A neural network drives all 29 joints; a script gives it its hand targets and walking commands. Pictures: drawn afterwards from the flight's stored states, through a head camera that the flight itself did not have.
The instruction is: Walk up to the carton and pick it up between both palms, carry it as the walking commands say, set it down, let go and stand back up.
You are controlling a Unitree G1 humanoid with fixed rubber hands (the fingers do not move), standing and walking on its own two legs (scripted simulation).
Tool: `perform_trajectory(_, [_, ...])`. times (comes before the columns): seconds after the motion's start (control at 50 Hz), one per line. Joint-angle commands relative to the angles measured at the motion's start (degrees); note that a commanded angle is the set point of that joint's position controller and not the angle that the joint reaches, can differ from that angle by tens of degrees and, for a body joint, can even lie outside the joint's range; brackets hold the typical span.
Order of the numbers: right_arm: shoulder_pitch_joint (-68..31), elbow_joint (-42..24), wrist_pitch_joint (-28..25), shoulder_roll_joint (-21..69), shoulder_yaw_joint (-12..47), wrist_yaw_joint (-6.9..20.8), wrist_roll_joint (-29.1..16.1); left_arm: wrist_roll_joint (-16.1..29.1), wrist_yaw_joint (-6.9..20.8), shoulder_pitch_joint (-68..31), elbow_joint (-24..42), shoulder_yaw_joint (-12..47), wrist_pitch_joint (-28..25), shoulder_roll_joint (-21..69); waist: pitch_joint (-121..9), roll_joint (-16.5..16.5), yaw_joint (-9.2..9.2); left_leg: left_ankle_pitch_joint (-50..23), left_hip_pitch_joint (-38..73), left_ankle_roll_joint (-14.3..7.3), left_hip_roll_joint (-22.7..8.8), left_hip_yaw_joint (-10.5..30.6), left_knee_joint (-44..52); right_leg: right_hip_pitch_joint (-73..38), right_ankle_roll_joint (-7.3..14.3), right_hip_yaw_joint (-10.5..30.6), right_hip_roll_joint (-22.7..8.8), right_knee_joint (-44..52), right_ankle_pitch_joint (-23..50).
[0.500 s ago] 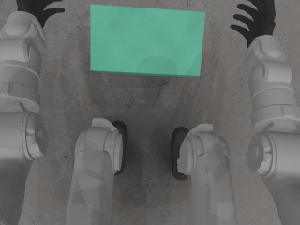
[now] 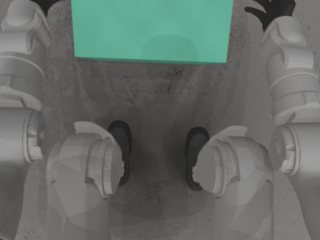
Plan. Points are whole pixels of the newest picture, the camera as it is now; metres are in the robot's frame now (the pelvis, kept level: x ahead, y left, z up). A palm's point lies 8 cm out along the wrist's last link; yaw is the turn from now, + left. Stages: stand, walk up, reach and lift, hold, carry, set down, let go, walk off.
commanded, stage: reach and lift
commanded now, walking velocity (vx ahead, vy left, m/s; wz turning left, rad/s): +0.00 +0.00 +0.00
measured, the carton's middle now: (152, 25) +0.51 +0.04 -0.26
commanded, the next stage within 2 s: none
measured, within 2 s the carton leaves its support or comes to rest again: leaves its support in 1.48 s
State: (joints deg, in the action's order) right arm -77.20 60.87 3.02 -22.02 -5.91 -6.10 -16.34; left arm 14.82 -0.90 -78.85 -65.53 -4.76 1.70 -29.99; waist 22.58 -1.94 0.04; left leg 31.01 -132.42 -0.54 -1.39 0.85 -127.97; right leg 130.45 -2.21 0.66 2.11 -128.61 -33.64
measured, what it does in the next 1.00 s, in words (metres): stands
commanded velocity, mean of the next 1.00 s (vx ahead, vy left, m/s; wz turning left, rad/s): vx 0.00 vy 0.00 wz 0.00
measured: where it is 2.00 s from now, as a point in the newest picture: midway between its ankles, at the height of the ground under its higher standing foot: (158, 165)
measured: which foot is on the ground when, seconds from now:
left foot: down 0.00-1.00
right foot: down 0.00-1.00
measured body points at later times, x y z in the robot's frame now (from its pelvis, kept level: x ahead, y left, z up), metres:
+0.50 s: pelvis -0.01 +0.00 +0.00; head +0.36 +0.03 +0.25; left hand +0.53 +0.24 -0.19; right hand +0.54 -0.17 -0.18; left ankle +0.12 +0.12 -0.32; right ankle +0.11 -0.12 -0.32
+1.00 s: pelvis -0.01 +0.00 +0.01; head +0.36 +0.03 +0.25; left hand +0.54 +0.22 -0.18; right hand +0.54 -0.15 -0.18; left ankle +0.12 +0.12 -0.32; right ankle +0.11 -0.12 -0.32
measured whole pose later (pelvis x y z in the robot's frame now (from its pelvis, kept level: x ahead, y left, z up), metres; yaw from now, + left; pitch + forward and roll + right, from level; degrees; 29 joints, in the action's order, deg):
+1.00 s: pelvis -0.01 +0.00 +0.01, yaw +0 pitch +35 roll -2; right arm -83.3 69.0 -1.2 -17.8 -1.3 -10.1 -18.8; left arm 19.3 -6.4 -85.6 -73.2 4.8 -0.7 -26.0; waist 22.8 -1.5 -0.3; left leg 29.2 -131.9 -0.8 -0.8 0.8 -125.5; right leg 129.5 -2.5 0.7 1.8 -126.1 -32.1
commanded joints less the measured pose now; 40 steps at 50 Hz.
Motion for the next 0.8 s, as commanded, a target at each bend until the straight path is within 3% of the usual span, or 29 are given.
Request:
perform_trajectory(0.0, [-10.32, -4.05, -1.24, -4.68, -0.53, -0.08, -0.1, -0.16, -0.43, -12.04, 3.91, -1.06, -1.25, -9.57, -69.11, 3.23, -2.72, -19.07, 37.24, 0.56, -1.07, -0.44, 9.21, -29.53, -0.57, -2.26, -1.47, 8.79, 17.92])
perform_trajectory(0.34, [-13.74, -0.32, -1.95, -4.33, 0.43, -0.68, -0.44, 1.3, -1.58, -16.17, 0.91, 2.36, -1.55, -6.29, -67.15, 3.07, -1.44, -15.75, 36.43, 0.71, -0.74, 0.16, 9.83, -27.42, -0.27, -2.48, -1.57, 9.62, 14.33])
perform_trajectory(0.58, [-14.78, 1.55, -3.07, -0.07, 2.23, -1.75, -0.53, 0.61, -2.73, -17.91, 0.54, 3.76, -2.29, -2.62, -67.97, 3.61, -1.54, -17.36, 38.21, 0.7, 0.43, 0.14, 10.46, -27.55, -0.3, -2.56, -0.43, 10.16, 15.7])
perform_trajectory(0.7, [-15.03, 2.25, -3.8, 2.57, 3.12, -2.25, -0.18, 2.01, -2.75, -19.05, 0.61, 6.43, -2.76, 1.35, -67.85, 4.19, -0.01, -18.02, 38.31, 0.74, 1.05, 0.26, 10.85, -27.99, 0.0, -2.66, 0.01, 10.67, 16.73])
perform_trajectory(0.78, [-16.82, 1.78, -4.27, 5.91, 5.34, -1.86, -1.15, 3.19, -2.57, -20.44, 0.92, 8.96, -3.11, 5.21, -67.36, 4.0, -0.33, -18.55, 38.46, 0.35, 1.45, 0.41, 11.26, -27.88, 0.27, -2.69, 0.24, 10.91, 16.91])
